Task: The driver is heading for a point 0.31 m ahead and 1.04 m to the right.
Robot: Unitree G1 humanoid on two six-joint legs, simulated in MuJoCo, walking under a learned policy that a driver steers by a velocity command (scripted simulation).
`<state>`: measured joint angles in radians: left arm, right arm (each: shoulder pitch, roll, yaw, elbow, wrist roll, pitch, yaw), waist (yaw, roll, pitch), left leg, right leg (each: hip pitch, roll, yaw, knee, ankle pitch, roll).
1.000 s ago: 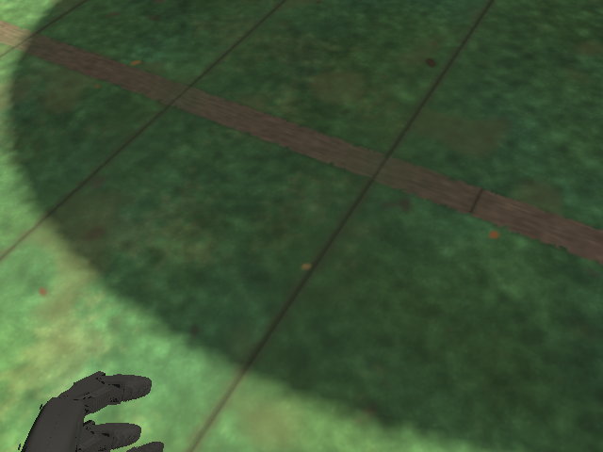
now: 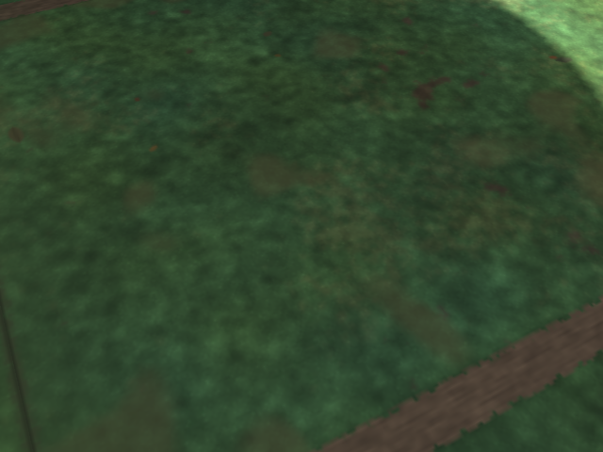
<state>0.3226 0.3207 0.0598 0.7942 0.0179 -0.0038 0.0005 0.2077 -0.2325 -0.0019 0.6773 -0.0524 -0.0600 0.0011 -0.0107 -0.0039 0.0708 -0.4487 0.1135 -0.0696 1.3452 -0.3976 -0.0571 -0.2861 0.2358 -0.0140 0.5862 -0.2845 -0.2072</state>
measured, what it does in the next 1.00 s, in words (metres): walks ahead, turning right: left foot, then right foot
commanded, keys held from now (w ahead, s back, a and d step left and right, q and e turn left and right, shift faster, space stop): w+e+shift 0.56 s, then w+shift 0.44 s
